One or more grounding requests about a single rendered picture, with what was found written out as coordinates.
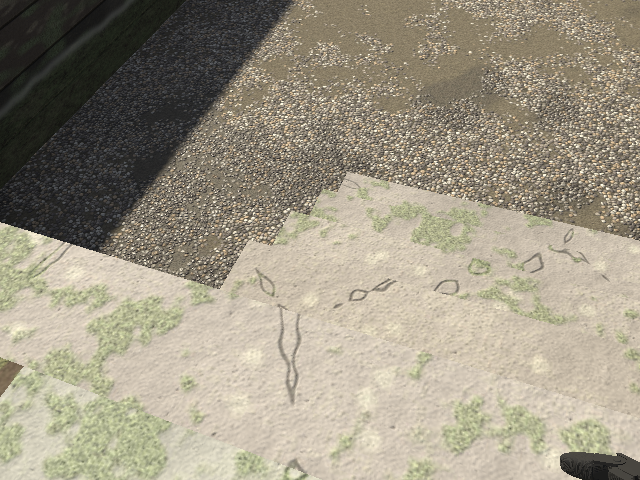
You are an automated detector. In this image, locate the robot right hand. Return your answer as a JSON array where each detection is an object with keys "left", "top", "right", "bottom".
[{"left": 560, "top": 452, "right": 640, "bottom": 480}]

